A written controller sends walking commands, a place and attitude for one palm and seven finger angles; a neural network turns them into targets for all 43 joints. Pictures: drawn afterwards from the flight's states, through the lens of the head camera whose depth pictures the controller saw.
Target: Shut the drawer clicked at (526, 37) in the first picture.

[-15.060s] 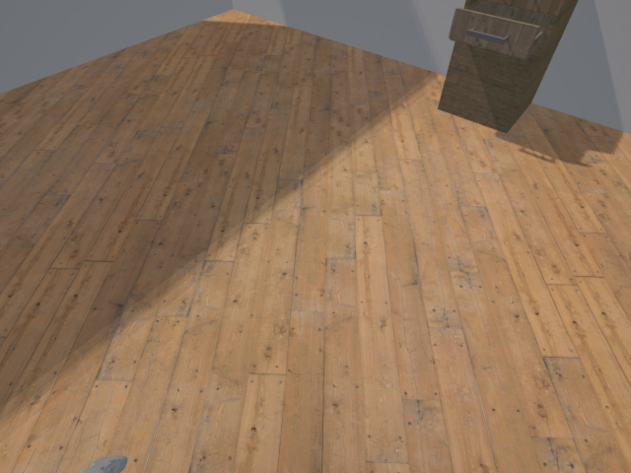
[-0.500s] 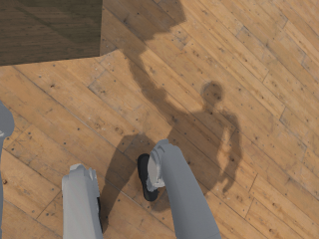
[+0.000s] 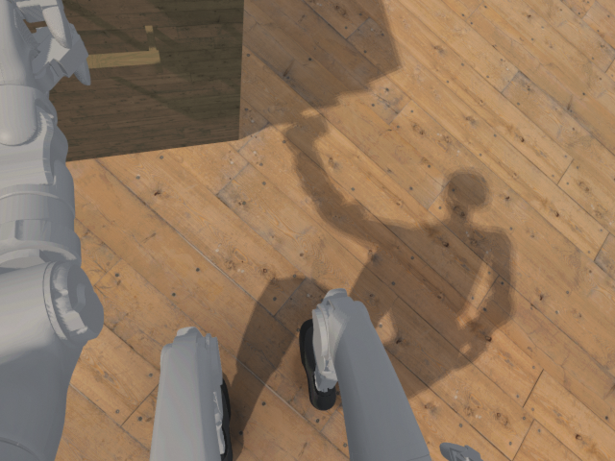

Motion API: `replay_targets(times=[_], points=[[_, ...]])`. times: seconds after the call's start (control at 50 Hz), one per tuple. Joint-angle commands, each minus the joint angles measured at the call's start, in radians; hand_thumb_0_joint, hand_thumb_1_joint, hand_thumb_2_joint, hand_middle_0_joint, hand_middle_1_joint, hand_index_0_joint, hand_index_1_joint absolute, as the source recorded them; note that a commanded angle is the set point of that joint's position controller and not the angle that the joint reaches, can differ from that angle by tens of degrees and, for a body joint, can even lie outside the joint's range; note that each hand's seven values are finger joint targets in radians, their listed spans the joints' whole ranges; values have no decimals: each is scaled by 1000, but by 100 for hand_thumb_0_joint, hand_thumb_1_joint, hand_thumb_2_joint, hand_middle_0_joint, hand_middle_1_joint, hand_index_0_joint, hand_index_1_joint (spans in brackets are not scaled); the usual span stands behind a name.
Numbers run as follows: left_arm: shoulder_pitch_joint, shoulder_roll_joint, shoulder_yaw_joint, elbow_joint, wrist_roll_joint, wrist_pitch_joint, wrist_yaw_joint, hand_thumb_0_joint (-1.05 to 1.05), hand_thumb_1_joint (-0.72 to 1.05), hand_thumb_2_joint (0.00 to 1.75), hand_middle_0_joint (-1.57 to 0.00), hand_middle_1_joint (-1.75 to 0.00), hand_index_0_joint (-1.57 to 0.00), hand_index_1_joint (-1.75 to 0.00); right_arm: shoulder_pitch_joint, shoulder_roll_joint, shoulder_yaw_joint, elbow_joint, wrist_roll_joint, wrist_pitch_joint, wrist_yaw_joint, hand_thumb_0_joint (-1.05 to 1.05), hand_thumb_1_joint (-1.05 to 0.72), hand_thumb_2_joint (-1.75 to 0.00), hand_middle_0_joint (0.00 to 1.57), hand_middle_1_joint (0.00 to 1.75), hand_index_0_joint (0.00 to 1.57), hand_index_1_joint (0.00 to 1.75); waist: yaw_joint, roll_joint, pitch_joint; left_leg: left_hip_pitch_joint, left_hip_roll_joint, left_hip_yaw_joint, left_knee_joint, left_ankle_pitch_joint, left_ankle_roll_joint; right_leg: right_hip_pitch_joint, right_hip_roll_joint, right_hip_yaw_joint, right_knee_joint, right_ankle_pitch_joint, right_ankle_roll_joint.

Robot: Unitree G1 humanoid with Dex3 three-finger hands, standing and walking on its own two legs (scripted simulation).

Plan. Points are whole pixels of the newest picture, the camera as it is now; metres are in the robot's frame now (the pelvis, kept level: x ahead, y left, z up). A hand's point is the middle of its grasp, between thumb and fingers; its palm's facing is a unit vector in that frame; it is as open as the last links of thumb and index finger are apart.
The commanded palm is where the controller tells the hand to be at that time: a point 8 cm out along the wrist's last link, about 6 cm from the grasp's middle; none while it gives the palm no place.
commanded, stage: draw the hand back to the body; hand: left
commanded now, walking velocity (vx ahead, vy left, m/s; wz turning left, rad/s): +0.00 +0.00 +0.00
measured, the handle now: out of the picture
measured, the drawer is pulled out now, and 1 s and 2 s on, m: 0.00 0.00 0.00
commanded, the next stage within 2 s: step back with the hand held close in 1.44 s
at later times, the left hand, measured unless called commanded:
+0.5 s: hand out of the picture +0.43 +0.20 +0.16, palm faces +0.14 -0.99 -0.05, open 3.3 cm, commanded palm +0.39 +0.23 +0.17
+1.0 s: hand out of the picture +0.33 +0.23 +0.31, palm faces +0.32 -0.88 -0.34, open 3.3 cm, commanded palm +0.27 +0.27 +0.33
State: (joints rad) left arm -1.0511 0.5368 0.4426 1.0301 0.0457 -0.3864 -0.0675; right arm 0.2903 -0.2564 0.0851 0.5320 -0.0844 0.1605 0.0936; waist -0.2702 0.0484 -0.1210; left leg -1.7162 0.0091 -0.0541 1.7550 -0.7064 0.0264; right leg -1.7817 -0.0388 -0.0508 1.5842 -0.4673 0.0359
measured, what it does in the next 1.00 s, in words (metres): rises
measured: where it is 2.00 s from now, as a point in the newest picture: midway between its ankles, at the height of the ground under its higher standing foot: (270, 408)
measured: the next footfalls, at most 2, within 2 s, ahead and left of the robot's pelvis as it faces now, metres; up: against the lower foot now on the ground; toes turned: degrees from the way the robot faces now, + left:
none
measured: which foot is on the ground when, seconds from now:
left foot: down 0.00-1.00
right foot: down 0.00-1.00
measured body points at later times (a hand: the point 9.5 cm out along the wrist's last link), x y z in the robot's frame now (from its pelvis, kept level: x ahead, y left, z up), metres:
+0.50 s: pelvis +0.05 -0.01 +0.13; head +0.17 +0.02 +0.56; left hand +0.42 +0.25 +0.17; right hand +0.21 -0.25 +0.02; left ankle +0.03 +0.10 -0.50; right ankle +0.11 -0.14 -0.50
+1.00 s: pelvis +0.10 -0.01 +0.22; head +0.10 -0.03 +0.67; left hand +0.30 +0.27 +0.33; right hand +0.28 -0.22 +0.13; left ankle +0.03 +0.10 -0.50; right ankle +0.11 -0.14 -0.50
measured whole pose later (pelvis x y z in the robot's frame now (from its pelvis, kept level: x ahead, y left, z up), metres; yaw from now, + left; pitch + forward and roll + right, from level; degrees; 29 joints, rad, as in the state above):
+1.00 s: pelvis +0.10 -0.01 +0.22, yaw +4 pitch +3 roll -1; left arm 0.31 0.31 0.14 -0.17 -0.05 -0.02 0.11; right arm 0.25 -0.23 0.05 0.53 0.02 -0.04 -0.09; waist 0.02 0.07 -0.05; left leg -0.23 0.01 -0.02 0.61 -0.42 0.01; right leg -0.34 -0.03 -0.04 0.59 -0.30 0.02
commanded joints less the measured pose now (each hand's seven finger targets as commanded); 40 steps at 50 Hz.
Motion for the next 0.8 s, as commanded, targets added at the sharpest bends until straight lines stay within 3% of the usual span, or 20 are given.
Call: replay_targets(times=[0.0, 0.04, 0.08, 0.1, 0.12, 0.14, 0.16, 0.22, 0.26, 0.3, 0.4, 0.42, 0.48, 0.54, 0.56, 0.58, 0.6, 0.64, 0.72, 0.78], points=[[-416, 134, -38, -209, -24, -90, 1, 0, 90, 90, -140, -160, -140, -160, 216, -212, -93, -3, -2, 6, -17, 0, -90, -90, 20, 30, 20, 30, -28, 214, -684, 440, 0, -48, -237, 459, -19, 457, 43, -14, -111, 175, -63], [-423, 140, -32, -204, -22, -103, 2, 0, 90, 90, -140, -160, -140, -160, 216, -211, -95, 2, -5, 9, -21, 0, -90, -90, 20, 30, 20, 30, -22, 217, -687, 446, -2, -47, -236, 473, -20, 465, 38, -15, -108, 187, -64], [-300, 194, 23, -388, -38, -107, -2, 0, 90, 90, -140, -160, -140, -160, 203, -213, -109, -45, 4, 14, -16, 0, -90, -90, 20, 30, 20, 30, 62, 275, -875, 577, -6, -39, -269, 589, -36, 586, 41, -4, -121, 268, -70], [-221, 180, 14, -481, -53, -96, -8, 0, 90, 90, -140, -160, -140, -160, 189, -208, -118, -66, 14, 16, -13, 0, -90, -90, 20, 30, 20, 30, 83, 292, -941, 657, -2, -42, -294, 674, -51, 637, 42, -5, -136, 321, -72], [-126, 140, -9, -562, -74, -76, -15, 0, 90, 90, -140, -160, -140, -160, 175, -197, -123, -89, 24, 15, -9, 0, -90, -90, 20, 30, 20, 30, 103, 311, -976, 709, -4, -35, -315, 736, -57, 685, 42, -2, -154, 365, -74], [-25, 123, -18, -626, -95, -48, -21, 0, 90, 90, -140, -160, -140, -160, 160, -193, -128, -100, 39, 15, -7, 0, -90, -90, 20, 30, 20, 30, 122, 274, -974, 740, 4, -38, -344, 774, -62, 733, 44, -9, -179, 388, -72], [56, 71, -56, -683, -118, -15, -27, 0, 90, 90, -140, -160, -140, -160, 143, -186, -131, -113, 54, 11, -7, 0, -90, -90, 20, 30, 20, 30, 122, 231, -939, 747, 6, -34, -374, 774, -57, 777, 47, -10, -214, 406, -68], [221, 7, -93, -824, -175, 63, -21, 0, 90, 90, -140, -160, -140, -160, 95, -169, -129, -132, 88, -23, -26, 0, -90, -90, 20, 30, 20, 30, 126, 122, -845, 714, 4, -20, -454, 676, -31, 900, 47, -3, -301, 417, -60], [271, 11, -87, -897, -195, 74, 2, 0, 90, 90, -140, -160, -140, -160, 75, -161, -129, -120, 100, -55, -47, 0, -90, -90, 20, 30, 20, 30, 131, 75, -773, 698, -1, -3, -505, 588, -22, 967, 45, 4, -357, 397, -50], [321, -35, -122, -929, -205, 56, 22, 0, 90, 90, -140, -160, -140, -160, 62, -146, -126, -107, 105, -92, -67, 0, -90, -90, 20, 30, 20, 30, 129, 46, -692, 709, -5, 12, -552, 518, -18, 999, 45, 12, -412, 356, -44], [437, -131, -208, -814, -203, -8, 7, 0, 90, 90, -140, -160, -140, -160, 40, -132, -121, -76, 101, -155, -102, 0, -90, -90, 20, 30, 20, 30, 136, 5, -455, 750, -16, 33, -661, 367, -21, 1010, 44, 8, -529, 211, -43], [441, -141, -229, -828, -197, -19, -5, 0, 90, 90, -140, -160, -140, -160, 36, -131, -123, -82, 103, -163, -106, 0, -90, -90, 20, 30, 20, 30, 146, 52, -446, 796, -19, 37, -681, 375, -22, 1012, 42, 7, -544, 208, -49], [570, -150, -233, -791, -213, -19, -43, 0, 90, 90, -140, -160, -140, -160, 14, -132, -122, -104, 110, -170, -113, 0, -90, -90, 20, 30, 20, 30, 178, 11, -367, 857, -19, 39, -751, 385, -25, 1066, 43, -2, -603, 207, -54], [679, -147, -232, -874, -237, -9, -70, 0, 90, 90, -140, -160, -140, -160, -8, -127, -121, -146, 120, -172, -117, 0, -90, -90, 20, 30, 20, 30, 211, 51, -350, 953, -18, 41, -816, 461, -28, 1142, 42, -11, -641, 265, -60], [762, -22, -240, -886, -121, 88, 18, 0, 90, 90, -140, -160, -140, -160, -30, -122, -136, -183, 124, -133, -127, 0, -90, -90, 20, 30, 20, 30, 257, 34, -433, 1062, -26, 56, -909, 494, -27, 1278, 22, 26, -700, 272, -74], [789, -86, -270, -980, -121, 134, 62, 0, 90, 90, -140, -160, -140, -160, -35, -101, -132, -222, 129, -122, -136, 0, -90, -90, 20, 30, 20, 30, 236, 33, -379, 1098, -21, 55, -940, 523, -30, 1287, 24, 14, -725, 295, -70], [815, -91, -288, -1042, -108, 169, 95, 0, 90, 90, -140, -160, -140, -160, -51, -98, -126, -228, 129, -118, -144, 0, -90, -90, 20, 30, 20, 30, 238, 82, -356, 1132, -17, 57, -958, 546, -30, 1307, 19, 14, -747, 308, -69], [891, -85, -283, -1066, -100, 221, 146, 0, 90, 90, -140, -160, -140, -160, -79, -94, -108, -238, 130, -112, -162, 0, -90, -90, 20, 30, 20, 30, 231, 14, -245, 1137, -8, 48, -1012, 443, -19, 1331, 25, 6, -806, 244, -65], [960, -37, -245, -1233, -87, 273, 199, 0, 90, 90, -140, -160, -140, -160, -77, -88, -94, -233, 120, -155, -193, 0, -90, -90, 20, 30, 20, 30, 249, 46, -235, 1267, 3, 36, -1065, 677, -22, 1451, 17, -5, -856, 406, -64], [1052, -80, -265, -1269, -85, 302, 205, 0, 90, 90, -140, -160, -140, -160, -75, -82, -90, -212, 115, -191, -197, 0, -90, -90, 20, 30, 20, 30, 255, 25, -174, 1353, 11, 39, -1116, 745, -25, 1496, 17, -12, -916, 452, -56]])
